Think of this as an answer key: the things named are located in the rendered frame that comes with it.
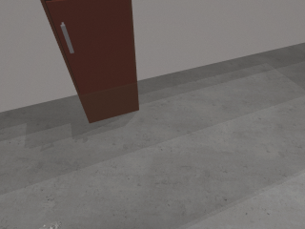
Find cupboard door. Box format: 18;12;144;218
46;0;135;94

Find handle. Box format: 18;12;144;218
60;22;74;53

